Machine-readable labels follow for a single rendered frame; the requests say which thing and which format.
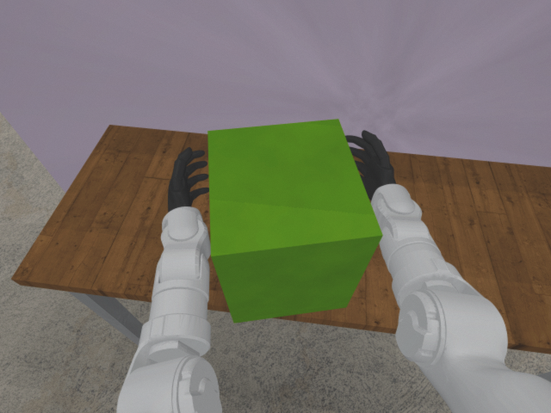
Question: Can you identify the left robot forearm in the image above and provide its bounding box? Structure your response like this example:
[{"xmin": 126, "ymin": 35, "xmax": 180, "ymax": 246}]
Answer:
[{"xmin": 116, "ymin": 206, "xmax": 211, "ymax": 413}]

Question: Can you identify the right robot upper arm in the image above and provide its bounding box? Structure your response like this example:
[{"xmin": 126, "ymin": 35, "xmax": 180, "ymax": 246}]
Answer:
[{"xmin": 395, "ymin": 288, "xmax": 551, "ymax": 413}]

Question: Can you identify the left robot upper arm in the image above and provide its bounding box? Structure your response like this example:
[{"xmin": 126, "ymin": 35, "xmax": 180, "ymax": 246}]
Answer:
[{"xmin": 117, "ymin": 355, "xmax": 222, "ymax": 413}]

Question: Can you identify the right robot hand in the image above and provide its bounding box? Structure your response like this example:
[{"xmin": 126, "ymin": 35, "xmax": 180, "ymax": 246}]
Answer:
[{"xmin": 345, "ymin": 130, "xmax": 396, "ymax": 200}]

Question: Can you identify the left robot hand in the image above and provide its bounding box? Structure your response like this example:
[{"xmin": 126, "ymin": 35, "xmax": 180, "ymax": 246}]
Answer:
[{"xmin": 168, "ymin": 147, "xmax": 209, "ymax": 212}]

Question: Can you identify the table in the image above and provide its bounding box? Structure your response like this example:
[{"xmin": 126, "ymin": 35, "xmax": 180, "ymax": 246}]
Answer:
[{"xmin": 11, "ymin": 125, "xmax": 551, "ymax": 382}]

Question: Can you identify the carton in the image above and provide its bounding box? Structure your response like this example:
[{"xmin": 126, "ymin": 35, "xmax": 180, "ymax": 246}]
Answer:
[{"xmin": 207, "ymin": 119, "xmax": 383, "ymax": 323}]

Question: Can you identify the right robot forearm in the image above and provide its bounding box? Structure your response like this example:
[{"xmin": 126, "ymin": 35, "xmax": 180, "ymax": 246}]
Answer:
[{"xmin": 371, "ymin": 184, "xmax": 508, "ymax": 356}]

